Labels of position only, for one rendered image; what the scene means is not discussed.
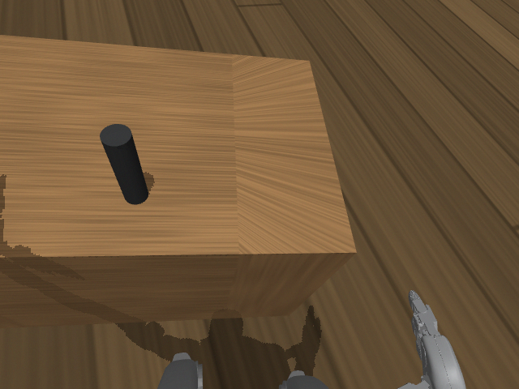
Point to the right robot hand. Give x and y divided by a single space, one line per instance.
440 367

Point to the can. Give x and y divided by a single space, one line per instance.
119 146

